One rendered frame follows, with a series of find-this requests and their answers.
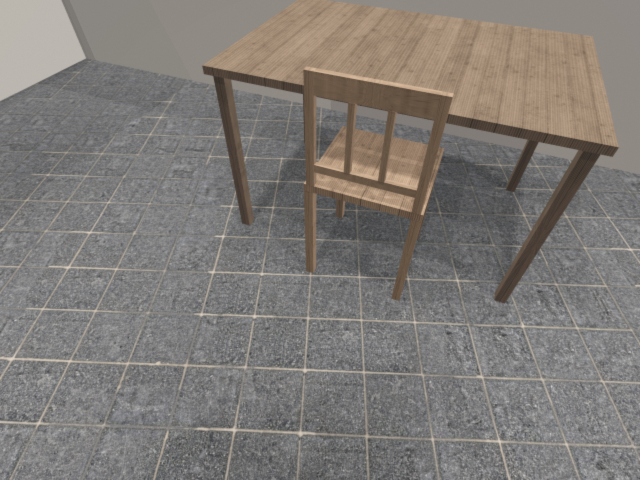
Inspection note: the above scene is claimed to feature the table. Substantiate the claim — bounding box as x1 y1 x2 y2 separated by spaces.
202 0 619 303

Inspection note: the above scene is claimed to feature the chair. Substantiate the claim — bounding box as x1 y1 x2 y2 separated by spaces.
303 66 454 301

